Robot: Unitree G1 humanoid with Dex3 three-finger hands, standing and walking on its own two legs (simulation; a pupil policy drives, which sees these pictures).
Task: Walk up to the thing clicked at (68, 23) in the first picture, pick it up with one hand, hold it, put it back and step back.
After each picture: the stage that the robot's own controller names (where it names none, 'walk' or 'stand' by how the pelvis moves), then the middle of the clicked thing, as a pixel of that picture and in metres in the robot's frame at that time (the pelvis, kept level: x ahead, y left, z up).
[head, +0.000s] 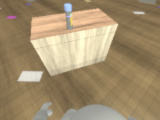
stand; (69, 18) +0.93 +0.29 +0.11
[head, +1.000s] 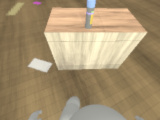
walk; (89, 15) +0.86 +0.14 +0.12
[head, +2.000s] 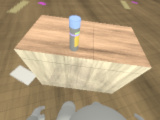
rise first; (74, 36) +0.53 +0.17 +0.13
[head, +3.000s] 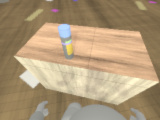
stand; (67, 44) +0.46 +0.20 +0.14
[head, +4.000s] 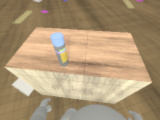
stand; (61, 51) +0.41 +0.22 +0.11
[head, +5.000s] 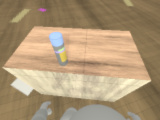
stand; (60, 51) +0.41 +0.22 +0.11
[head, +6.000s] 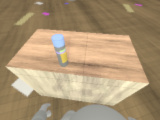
stand; (61, 52) +0.42 +0.23 +0.10
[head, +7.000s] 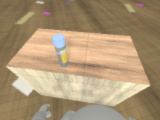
stand; (61, 52) +0.41 +0.22 +0.10
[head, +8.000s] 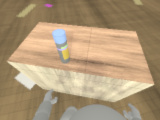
rise first; (62, 48) +0.42 +0.21 +0.11
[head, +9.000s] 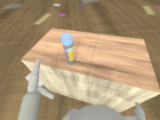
rise first; (69, 51) +0.43 +0.21 +0.11
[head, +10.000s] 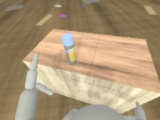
go down; (70, 51) +0.43 +0.20 +0.11
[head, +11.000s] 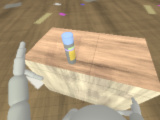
go down; (69, 50) +0.44 +0.19 +0.11
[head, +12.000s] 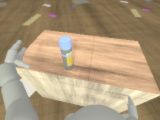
go down; (67, 55) +0.40 +0.18 +0.12
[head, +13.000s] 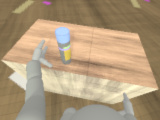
close in; (64, 48) +0.41 +0.18 +0.13
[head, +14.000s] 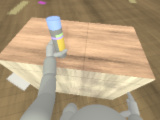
close; (58, 40) +0.46 +0.21 +0.16
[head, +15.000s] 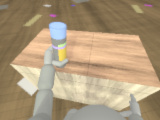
lift; (59, 48) +0.35 +0.19 +0.22
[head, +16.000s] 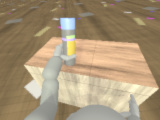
lift; (68, 43) +0.35 +0.15 +0.28
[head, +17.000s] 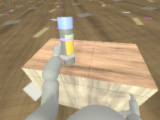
hold; (67, 43) +0.35 +0.15 +0.28
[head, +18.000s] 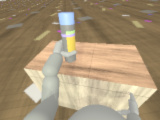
crouch; (68, 39) +0.35 +0.14 +0.32
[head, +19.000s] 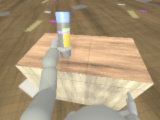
crouch; (64, 36) +0.43 +0.18 +0.26
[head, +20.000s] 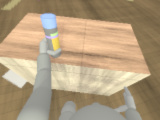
lower; (52, 38) +0.46 +0.22 +0.16
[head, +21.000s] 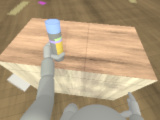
lower; (56, 43) +0.43 +0.22 +0.16
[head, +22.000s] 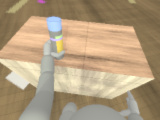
lower; (56, 41) +0.45 +0.22 +0.16
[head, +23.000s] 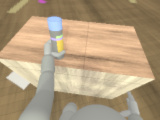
lower; (57, 41) +0.45 +0.21 +0.15
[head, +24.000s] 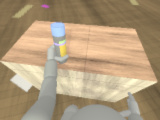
draw back; (60, 45) +0.43 +0.20 +0.15
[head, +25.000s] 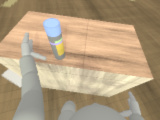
rise; (56, 43) +0.42 +0.21 +0.15
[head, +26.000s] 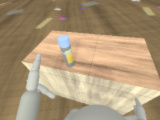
sink last; (67, 53) +0.41 +0.21 +0.13
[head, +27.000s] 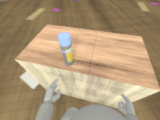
stand; (67, 51) +0.41 +0.20 +0.11
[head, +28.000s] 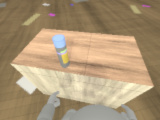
stand; (62, 53) +0.41 +0.21 +0.11
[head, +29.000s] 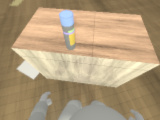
walk; (69, 33) +0.50 +0.17 +0.13
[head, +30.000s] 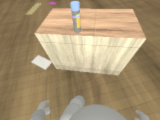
walk; (76, 18) +0.78 +0.20 +0.12
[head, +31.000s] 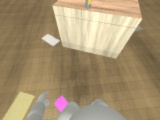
walk; out of the picture +1.18 +0.14 +0.13
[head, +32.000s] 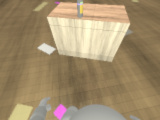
stand; (80, 6) +1.16 +0.21 +0.12
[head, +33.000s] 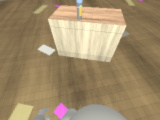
stand; (79, 9) +1.20 +0.21 +0.10
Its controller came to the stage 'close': yes
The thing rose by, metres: 0.21
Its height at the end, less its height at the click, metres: +0.00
